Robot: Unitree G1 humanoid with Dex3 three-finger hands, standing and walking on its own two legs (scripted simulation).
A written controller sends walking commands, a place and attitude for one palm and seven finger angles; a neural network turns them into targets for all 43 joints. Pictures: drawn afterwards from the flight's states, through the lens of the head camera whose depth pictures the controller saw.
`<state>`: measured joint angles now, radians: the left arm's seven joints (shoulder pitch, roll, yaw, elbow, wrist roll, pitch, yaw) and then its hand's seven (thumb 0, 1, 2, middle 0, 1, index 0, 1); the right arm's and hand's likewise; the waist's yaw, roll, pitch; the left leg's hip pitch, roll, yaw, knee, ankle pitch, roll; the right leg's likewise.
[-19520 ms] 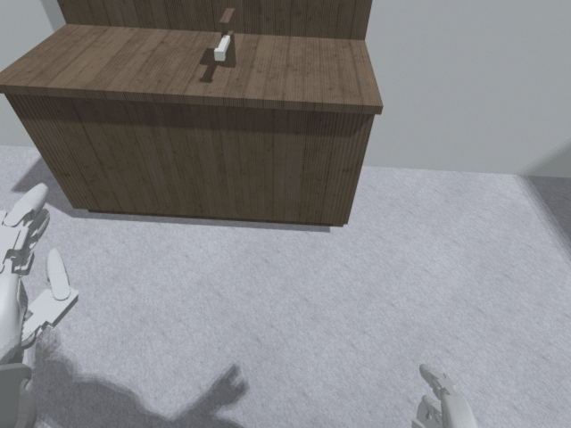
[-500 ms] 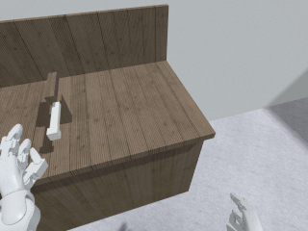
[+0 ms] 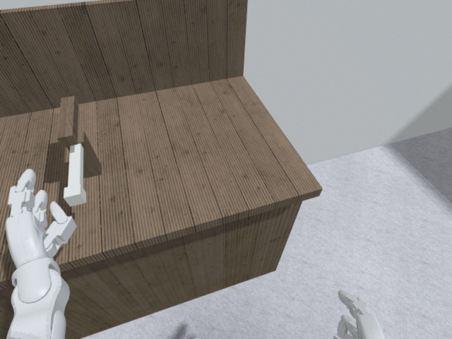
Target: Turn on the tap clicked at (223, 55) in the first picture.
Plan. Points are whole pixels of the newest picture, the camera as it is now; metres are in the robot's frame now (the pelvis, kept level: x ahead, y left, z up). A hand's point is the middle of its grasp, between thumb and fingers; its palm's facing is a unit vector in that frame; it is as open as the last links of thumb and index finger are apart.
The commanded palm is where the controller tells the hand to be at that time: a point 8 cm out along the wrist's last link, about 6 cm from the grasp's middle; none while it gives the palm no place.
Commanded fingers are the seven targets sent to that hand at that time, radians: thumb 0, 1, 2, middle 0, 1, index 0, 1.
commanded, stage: reach beside the lever's end, fingers flat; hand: left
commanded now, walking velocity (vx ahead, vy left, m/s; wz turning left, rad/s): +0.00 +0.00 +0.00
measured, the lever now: (75, 195) +0.34 +0.31 +0.06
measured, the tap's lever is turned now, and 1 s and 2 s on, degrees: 0 0 11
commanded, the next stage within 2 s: push the lever round in 0.88 s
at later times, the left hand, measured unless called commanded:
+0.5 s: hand (54, 213) +0.30 +0.33 +0.05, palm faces +0.61 -0.78 -0.11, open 7.8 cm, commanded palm +0.26 +0.36 +0.06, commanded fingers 0.00 0.90 0.90 -0.15 -0.15 -0.15 -0.15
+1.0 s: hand (54, 215) +0.30 +0.34 +0.05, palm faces +0.60 -0.79 -0.10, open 7.8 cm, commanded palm +0.25 +0.36 +0.06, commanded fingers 0.00 0.90 0.90 -0.15 -0.15 -0.15 -0.15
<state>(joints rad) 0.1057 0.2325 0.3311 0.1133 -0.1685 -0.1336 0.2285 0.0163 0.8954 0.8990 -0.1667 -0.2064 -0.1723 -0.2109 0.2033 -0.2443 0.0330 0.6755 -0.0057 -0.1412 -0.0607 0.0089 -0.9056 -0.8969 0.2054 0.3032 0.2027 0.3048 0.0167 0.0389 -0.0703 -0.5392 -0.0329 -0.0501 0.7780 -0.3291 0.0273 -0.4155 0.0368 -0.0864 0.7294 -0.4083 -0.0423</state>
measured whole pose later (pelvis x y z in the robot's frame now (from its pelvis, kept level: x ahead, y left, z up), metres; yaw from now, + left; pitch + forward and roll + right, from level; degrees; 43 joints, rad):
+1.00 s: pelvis +0.00 +0.01 -0.01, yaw -1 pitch +10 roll -4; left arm -0.05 0.33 0.48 0.39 -0.19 -0.26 0.14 0.02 0.90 0.90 -0.15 -0.15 -0.15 -0.15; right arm 0.24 -0.25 0.02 0.67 0.00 -0.07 -0.05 0.01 -0.91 -0.90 0.21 0.30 0.20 0.30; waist -0.01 0.04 -0.10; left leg -0.69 -0.02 -0.06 0.90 -0.38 0.04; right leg -0.55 0.05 -0.10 0.81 -0.44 -0.04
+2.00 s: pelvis +0.00 +0.00 -0.01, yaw +0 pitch +9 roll -3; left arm -0.10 0.20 0.32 0.35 -0.10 -0.24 0.35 0.02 0.94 0.92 -0.15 -0.15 -0.15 -0.15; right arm 0.21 -0.25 0.02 0.67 -0.02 -0.05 -0.03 0.01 -0.91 -0.90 0.20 0.30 0.20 0.30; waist -0.01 0.04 -0.11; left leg -0.67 -0.02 -0.07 0.89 -0.37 0.02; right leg -0.54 0.05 -0.10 0.83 -0.45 -0.05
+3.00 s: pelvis +0.00 -0.01 -0.02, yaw +1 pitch +10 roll -3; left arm -0.38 0.04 0.24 0.56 0.06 -0.15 0.78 -0.01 0.92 0.92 -0.15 -0.15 -0.15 -0.15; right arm 0.19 -0.20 0.00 0.71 -0.07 0.04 0.02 0.01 -0.91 -0.90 0.20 0.30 0.20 0.30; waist -0.03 0.04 -0.14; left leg -0.71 -0.03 -0.08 0.91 -0.37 0.01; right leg -0.57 0.05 -0.12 0.84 -0.45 -0.06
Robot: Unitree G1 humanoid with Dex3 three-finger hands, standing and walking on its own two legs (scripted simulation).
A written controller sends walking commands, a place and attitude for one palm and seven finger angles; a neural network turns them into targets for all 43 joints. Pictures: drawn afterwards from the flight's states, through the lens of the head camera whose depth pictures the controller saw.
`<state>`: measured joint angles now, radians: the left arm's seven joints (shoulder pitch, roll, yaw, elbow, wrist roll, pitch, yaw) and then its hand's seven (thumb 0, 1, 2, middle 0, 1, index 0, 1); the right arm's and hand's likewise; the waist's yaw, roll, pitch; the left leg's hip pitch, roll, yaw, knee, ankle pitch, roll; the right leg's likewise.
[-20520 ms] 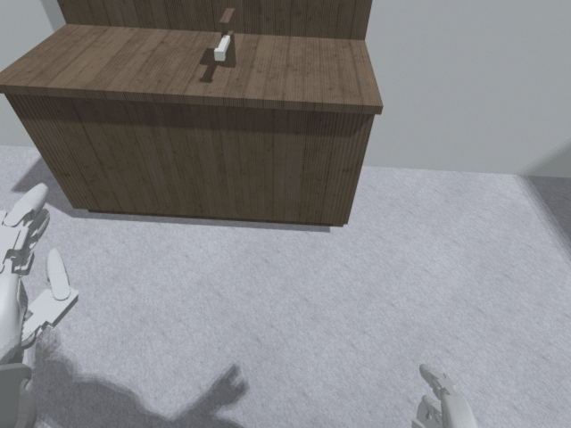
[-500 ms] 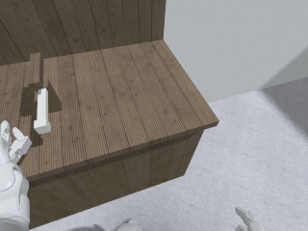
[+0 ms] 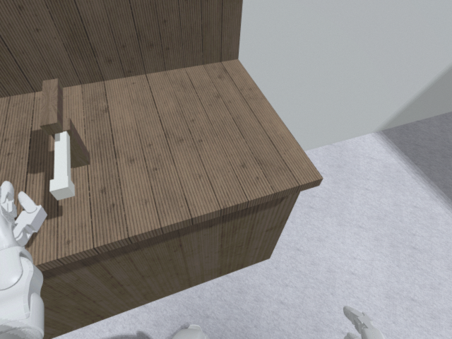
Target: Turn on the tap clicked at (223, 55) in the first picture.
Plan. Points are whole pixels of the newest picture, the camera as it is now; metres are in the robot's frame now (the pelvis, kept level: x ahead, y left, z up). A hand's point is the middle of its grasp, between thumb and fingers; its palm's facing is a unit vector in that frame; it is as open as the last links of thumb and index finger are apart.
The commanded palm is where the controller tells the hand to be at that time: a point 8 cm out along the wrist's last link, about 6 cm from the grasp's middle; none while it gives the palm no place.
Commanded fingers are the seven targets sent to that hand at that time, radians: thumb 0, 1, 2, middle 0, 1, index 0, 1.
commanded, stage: push the lever round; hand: left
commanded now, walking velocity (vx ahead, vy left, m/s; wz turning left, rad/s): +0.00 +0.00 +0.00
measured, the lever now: (62, 188) +0.34 +0.31 +0.07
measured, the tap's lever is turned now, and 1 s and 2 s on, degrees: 0 11 40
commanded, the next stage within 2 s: none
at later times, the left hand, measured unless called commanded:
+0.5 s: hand (62, 206) +0.31 +0.30 +0.06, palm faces +0.60 -0.79 -0.09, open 7.8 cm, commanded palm +0.26 +0.32 +0.07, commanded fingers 0.00 0.90 0.90 -0.15 -0.15 -0.15 -0.15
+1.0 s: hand (83, 201) +0.32 +0.27 +0.06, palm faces +0.64 -0.77 -0.07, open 7.6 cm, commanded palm +0.27 +0.29 +0.07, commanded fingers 0.00 0.90 0.90 -0.15 -0.15 -0.15 -0.15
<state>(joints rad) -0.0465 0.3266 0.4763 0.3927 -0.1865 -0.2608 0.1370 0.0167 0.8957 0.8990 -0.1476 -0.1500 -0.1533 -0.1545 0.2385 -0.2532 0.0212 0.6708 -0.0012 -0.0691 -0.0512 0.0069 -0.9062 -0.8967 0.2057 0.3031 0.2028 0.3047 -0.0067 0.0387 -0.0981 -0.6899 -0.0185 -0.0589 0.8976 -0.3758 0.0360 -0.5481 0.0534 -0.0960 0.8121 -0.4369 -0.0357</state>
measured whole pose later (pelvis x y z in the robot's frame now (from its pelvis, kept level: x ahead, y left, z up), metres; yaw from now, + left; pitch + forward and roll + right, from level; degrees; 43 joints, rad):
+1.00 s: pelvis +0.00 -0.01 +0.00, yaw +1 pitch +9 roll -3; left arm -0.10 0.20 0.32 0.35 -0.10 -0.24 0.35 0.02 0.94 0.92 -0.15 -0.15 -0.15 -0.15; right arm 0.21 -0.25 0.02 0.67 -0.02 -0.05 -0.03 0.01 -0.91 -0.90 0.20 0.30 0.20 0.30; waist -0.01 0.04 -0.11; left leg -0.67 -0.02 -0.07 0.89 -0.37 0.02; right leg -0.54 0.05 -0.10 0.83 -0.45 -0.05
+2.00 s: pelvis +0.00 -0.02 +0.00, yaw +1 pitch +10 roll -3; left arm -0.38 0.04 0.24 0.56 0.06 -0.15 0.78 -0.01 0.92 0.92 -0.15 -0.15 -0.15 -0.15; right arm 0.19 -0.20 0.00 0.71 -0.07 0.04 0.02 0.01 -0.91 -0.90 0.20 0.30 0.20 0.30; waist -0.03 0.04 -0.14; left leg -0.71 -0.03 -0.08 0.91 -0.37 0.01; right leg -0.57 0.05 -0.12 0.84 -0.45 -0.06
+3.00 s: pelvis +0.00 -0.03 -0.01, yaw +2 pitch +16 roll -2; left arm -0.72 0.04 0.43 0.89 0.16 -0.14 0.98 0.02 0.92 0.91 -0.15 -0.15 -0.07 -0.12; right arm 0.25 -0.19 -0.03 0.78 -0.12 0.03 0.09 0.00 -0.91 -0.90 0.20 0.30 0.20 0.30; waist -0.08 0.05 -0.18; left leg -0.82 -0.02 -0.10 0.94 -0.38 -0.01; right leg -0.69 0.06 -0.13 0.89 -0.48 -0.08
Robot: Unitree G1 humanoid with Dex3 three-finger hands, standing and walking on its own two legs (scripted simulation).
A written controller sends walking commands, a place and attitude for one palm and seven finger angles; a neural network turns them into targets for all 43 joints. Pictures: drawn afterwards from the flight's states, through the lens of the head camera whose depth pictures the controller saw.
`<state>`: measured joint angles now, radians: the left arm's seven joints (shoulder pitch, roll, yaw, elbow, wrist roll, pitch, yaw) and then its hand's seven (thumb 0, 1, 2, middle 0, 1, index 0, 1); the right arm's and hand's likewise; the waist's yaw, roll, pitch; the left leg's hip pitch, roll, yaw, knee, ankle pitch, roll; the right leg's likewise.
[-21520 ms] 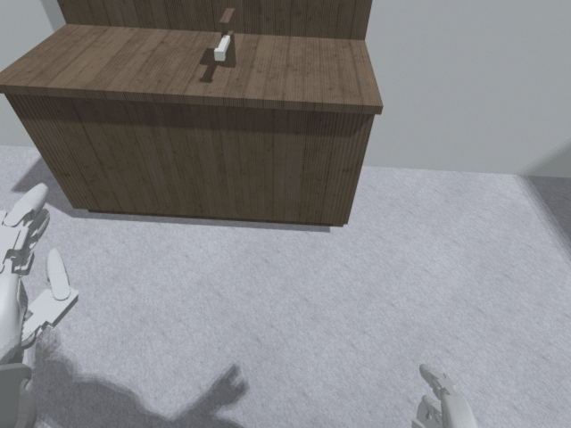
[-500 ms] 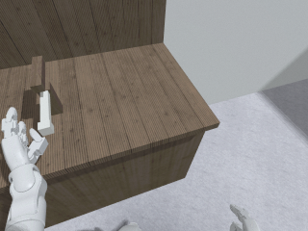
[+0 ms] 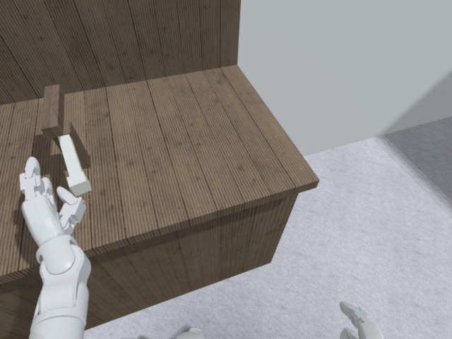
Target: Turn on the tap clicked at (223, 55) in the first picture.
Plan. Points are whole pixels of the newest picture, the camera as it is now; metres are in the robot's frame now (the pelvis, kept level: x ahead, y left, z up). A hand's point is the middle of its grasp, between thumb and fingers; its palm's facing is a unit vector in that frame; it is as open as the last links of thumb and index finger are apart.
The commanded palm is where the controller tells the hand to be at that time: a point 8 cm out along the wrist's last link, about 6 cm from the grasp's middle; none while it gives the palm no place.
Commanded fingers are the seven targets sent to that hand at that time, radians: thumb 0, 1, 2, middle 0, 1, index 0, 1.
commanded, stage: push the lever round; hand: left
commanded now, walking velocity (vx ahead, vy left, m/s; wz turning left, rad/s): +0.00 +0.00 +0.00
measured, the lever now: (79, 183) +0.36 +0.29 +0.07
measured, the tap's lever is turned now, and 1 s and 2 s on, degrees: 11 40 64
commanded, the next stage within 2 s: none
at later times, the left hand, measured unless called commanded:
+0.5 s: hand (99, 195) +0.34 +0.25 +0.07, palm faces +0.71 -0.71 -0.06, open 7.6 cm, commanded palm +0.30 +0.26 +0.07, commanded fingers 0.00 0.90 0.90 -0.15 -0.15 -0.15 -0.15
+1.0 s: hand (127, 178) +0.38 +0.21 +0.06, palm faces +0.77 -0.63 -0.07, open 7.7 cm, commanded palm +0.33 +0.22 +0.07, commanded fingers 0.00 0.90 0.90 -0.15 -0.15 -0.15 -0.15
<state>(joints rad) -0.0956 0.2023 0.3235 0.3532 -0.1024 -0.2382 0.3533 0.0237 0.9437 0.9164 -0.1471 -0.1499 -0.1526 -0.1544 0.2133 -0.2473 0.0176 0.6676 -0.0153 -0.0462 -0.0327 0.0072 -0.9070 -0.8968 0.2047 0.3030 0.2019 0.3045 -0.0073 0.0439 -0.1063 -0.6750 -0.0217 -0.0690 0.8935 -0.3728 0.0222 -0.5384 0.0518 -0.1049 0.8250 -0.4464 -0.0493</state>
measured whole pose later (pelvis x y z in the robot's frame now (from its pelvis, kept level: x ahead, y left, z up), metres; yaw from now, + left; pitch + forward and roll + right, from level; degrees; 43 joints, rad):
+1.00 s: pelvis +0.00 -0.01 +0.00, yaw +1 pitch +10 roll -3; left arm -0.38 0.04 0.24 0.56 0.06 -0.15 0.78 -0.01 0.92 0.92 -0.15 -0.15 -0.15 -0.15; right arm 0.19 -0.20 0.00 0.71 -0.07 0.04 0.02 0.01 -0.91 -0.90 0.20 0.30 0.20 0.30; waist -0.03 0.04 -0.14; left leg -0.71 -0.03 -0.08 0.91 -0.37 0.01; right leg -0.57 0.05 -0.12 0.84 -0.45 -0.06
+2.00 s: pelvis +0.01 -0.02 -0.01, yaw +1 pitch +16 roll -2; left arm -0.72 0.04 0.43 0.89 0.16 -0.14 0.98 0.02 0.92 0.91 -0.15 -0.15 -0.07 -0.12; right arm 0.25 -0.19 -0.03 0.78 -0.12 0.03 0.09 0.00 -0.91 -0.90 0.20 0.30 0.20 0.30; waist -0.08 0.05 -0.18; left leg -0.82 -0.02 -0.10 0.94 -0.38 -0.01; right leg -0.69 0.06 -0.13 0.89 -0.48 -0.08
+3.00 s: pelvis +0.02 -0.02 +0.00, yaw +1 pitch +13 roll -2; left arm -0.67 0.03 0.40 0.78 0.13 -0.06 0.93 0.02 0.90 0.90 -0.15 -0.15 -0.15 -0.15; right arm 0.26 -0.21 -0.04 0.75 -0.11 0.03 0.10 0.00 -0.91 -0.90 0.20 0.30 0.20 0.30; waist -0.08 0.05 -0.18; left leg -0.71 -0.02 -0.08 0.86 -0.38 0.00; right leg -0.58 0.06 -0.11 0.80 -0.46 -0.07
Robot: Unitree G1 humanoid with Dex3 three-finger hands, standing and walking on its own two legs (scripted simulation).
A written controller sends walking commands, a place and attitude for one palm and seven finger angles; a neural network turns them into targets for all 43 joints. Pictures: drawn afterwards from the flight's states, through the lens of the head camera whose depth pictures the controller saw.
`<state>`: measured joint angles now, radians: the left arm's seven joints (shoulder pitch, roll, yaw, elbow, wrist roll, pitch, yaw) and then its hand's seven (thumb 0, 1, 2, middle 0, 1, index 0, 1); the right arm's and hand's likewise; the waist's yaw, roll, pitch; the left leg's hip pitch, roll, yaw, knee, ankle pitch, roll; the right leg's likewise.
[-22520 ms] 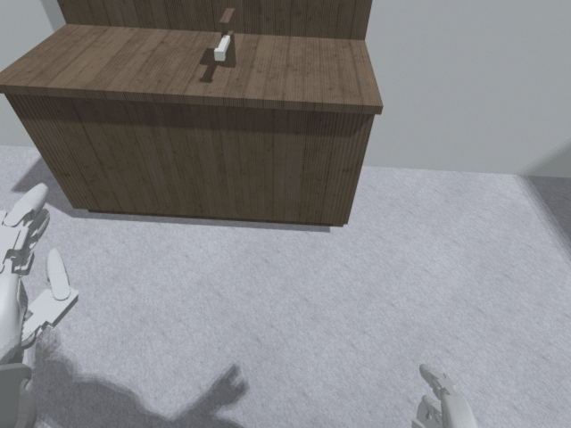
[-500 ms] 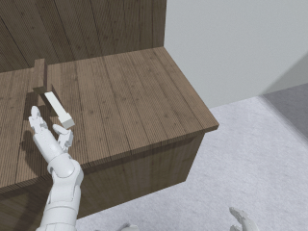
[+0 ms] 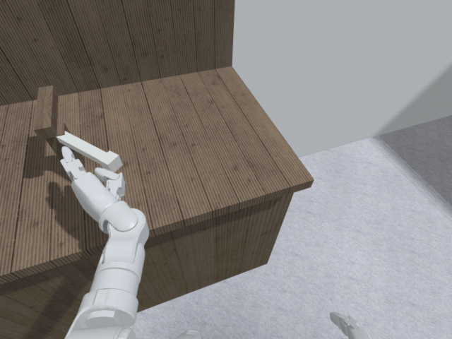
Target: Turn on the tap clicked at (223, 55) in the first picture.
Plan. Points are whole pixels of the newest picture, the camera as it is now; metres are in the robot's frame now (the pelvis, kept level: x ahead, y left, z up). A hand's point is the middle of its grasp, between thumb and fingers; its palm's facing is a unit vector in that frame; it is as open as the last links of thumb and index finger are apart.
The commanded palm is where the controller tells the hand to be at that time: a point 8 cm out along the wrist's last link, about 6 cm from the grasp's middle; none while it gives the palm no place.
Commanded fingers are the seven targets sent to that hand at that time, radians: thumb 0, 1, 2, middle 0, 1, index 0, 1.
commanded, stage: push the lever round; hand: left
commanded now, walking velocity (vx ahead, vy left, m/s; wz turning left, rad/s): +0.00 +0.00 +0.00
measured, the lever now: (111, 162) +0.42 +0.24 +0.08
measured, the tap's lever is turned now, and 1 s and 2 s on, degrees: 40 64 81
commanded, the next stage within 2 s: lift the hand up off the lever in 1.16 s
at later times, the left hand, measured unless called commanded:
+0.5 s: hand (128, 169) +0.41 +0.21 +0.07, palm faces +0.83 -0.56 -0.08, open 7.7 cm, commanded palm +0.36 +0.21 +0.07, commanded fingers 0.00 0.90 0.90 -0.15 -0.15 -0.15 -0.15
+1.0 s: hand (143, 154) +0.45 +0.19 +0.06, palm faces +0.85 -0.51 -0.12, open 8.0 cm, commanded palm +0.40 +0.19 +0.07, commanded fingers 0.00 0.90 0.90 -0.15 -0.15 -0.15 -0.15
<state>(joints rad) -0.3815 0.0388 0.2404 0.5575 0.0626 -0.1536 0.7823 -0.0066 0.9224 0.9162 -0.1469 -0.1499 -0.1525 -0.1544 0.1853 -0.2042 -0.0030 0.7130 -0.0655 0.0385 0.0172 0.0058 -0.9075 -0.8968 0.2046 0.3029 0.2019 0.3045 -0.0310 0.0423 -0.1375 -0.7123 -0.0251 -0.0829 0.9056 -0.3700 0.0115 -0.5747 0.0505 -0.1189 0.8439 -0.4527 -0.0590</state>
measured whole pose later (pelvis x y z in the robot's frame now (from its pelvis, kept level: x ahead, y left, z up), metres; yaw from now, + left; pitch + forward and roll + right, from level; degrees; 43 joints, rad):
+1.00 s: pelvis +0.01 -0.02 -0.01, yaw +0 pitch +16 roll -2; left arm -0.72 0.04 0.43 0.89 0.16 -0.14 0.98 0.02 0.92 0.91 -0.15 -0.15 -0.07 -0.12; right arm 0.25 -0.19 -0.03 0.78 -0.12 0.03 0.09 0.00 -0.91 -0.90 0.20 0.30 0.20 0.30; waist -0.08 0.05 -0.18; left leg -0.82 -0.02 -0.10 0.94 -0.38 -0.01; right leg -0.69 0.06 -0.13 0.89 -0.48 -0.08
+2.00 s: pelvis +0.03 -0.01 +0.01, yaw +0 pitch +13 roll -2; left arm -0.67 0.03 0.40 0.78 0.13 -0.06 0.93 0.02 0.90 0.90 -0.15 -0.15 -0.15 -0.15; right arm 0.26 -0.21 -0.04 0.75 -0.11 0.03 0.10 0.00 -0.91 -0.90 0.20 0.30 0.20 0.30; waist -0.08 0.05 -0.18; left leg -0.71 -0.02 -0.08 0.86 -0.38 0.00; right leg -0.58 0.06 -0.11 0.80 -0.46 -0.07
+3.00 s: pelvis +0.02 -0.03 +0.02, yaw +0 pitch +10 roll -1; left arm -0.66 0.03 0.37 0.66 0.10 0.11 0.91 0.02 0.90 0.90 -0.15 -0.15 -0.15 -0.15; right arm 0.23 -0.22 -0.03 0.76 -0.08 0.02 0.06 0.01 -0.91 -0.90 0.20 0.30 0.20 0.30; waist -0.05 0.05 -0.15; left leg -0.59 -0.02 -0.09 0.75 -0.32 -0.02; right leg -0.47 0.06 -0.12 0.72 -0.42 -0.09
